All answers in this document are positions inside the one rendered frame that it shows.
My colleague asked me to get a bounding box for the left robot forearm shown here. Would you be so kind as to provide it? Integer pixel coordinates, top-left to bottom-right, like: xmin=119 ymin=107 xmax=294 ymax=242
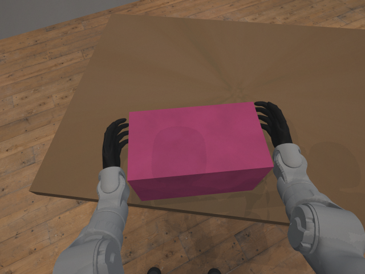
xmin=52 ymin=167 xmax=130 ymax=274

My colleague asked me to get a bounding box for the carton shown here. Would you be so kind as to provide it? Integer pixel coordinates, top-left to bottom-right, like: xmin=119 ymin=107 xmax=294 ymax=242
xmin=127 ymin=102 xmax=274 ymax=201

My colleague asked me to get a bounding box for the robot right hand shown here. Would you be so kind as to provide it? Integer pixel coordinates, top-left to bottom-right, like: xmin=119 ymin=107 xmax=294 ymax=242
xmin=254 ymin=101 xmax=293 ymax=148

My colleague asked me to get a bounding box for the robot left upper arm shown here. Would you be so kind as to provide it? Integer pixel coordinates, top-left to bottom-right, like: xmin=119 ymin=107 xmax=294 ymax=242
xmin=53 ymin=238 xmax=124 ymax=274

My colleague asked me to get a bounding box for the right robot forearm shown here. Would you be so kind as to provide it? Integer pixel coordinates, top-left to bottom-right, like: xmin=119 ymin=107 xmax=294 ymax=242
xmin=273 ymin=143 xmax=365 ymax=255

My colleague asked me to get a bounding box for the robot left hand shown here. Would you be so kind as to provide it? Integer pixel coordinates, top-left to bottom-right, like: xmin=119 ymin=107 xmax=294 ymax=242
xmin=102 ymin=118 xmax=129 ymax=169

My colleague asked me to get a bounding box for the table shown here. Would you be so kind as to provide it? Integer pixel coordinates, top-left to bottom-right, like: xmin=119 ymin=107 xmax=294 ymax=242
xmin=29 ymin=13 xmax=365 ymax=231

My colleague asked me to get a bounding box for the robot right upper arm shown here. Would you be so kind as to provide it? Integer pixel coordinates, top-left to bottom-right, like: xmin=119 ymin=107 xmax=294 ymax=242
xmin=287 ymin=203 xmax=365 ymax=274

